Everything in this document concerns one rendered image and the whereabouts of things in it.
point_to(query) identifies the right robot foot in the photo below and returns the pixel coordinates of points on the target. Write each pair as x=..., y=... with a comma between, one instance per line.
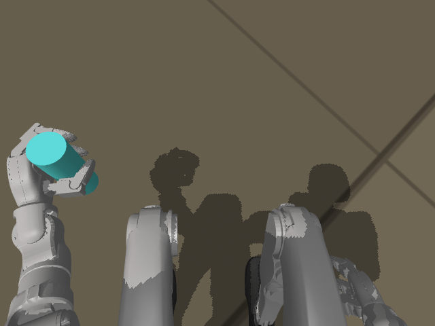
x=252, y=287

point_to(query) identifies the right robot hand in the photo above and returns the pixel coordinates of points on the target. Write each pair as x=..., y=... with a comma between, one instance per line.
x=359, y=291

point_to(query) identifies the right robot arm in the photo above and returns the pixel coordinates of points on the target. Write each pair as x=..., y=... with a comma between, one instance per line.
x=378, y=314

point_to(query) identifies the left robot hand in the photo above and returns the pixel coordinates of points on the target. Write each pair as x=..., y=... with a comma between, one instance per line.
x=29, y=183

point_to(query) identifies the left robot arm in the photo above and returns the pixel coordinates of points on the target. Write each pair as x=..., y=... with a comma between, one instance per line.
x=44, y=296

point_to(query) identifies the can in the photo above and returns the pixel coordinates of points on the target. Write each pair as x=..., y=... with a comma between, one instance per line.
x=55, y=156

